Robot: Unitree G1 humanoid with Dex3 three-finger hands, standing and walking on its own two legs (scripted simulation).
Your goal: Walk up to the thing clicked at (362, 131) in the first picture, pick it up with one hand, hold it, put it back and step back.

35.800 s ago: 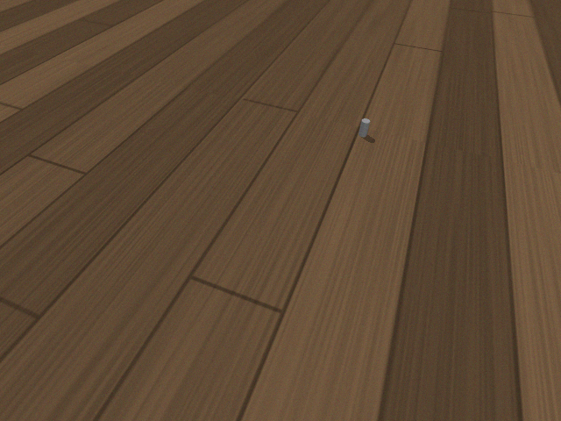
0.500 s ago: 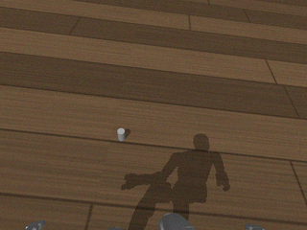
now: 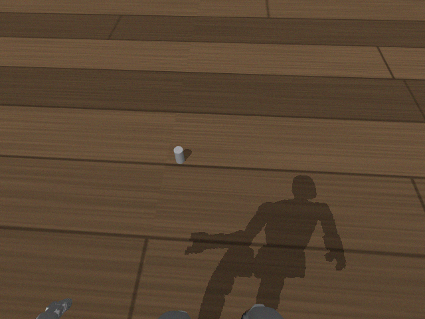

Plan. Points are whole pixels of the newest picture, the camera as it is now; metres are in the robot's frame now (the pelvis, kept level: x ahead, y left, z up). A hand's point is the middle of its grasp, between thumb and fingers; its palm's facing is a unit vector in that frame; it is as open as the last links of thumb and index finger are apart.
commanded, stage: step back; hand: left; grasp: from above
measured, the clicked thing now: (179, 155) +0.95 +0.20 -0.71
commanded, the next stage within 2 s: stand in 1.32 s
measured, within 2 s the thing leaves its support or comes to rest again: neither
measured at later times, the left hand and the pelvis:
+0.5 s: hand out of the picture -0.11 +0.24 -0.15, palm faces -0.05 -0.92 -0.39, open 7.4 cm; pelvis -0.15 -0.03 +0.00, yaw -5 degrees
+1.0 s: hand out of the picture -0.05 +0.25 -0.14, palm faces -0.02 -0.92 -0.40, open 7.4 cm; pelvis -0.14 -0.03 +0.01, yaw -1 degrees
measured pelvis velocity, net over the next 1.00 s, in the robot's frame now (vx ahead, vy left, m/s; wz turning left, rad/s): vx -0.14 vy -0.03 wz -0.02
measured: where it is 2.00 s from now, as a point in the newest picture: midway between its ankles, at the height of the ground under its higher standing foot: outside the picture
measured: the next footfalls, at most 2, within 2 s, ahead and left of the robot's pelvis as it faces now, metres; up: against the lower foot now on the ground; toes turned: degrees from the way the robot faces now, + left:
left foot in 0.04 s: +0.00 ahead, +0.11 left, +0.00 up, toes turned -1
right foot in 0.40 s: -0.14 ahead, -0.15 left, +0.00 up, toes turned -2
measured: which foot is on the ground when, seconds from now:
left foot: up 0.00-0.02, down 0.04-0.42, up 0.44-0.66, down 0.68-1.00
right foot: down 0.00-0.06, up 0.08-0.38, down 0.40-0.72, up 0.74-0.98, down 1.00-1.00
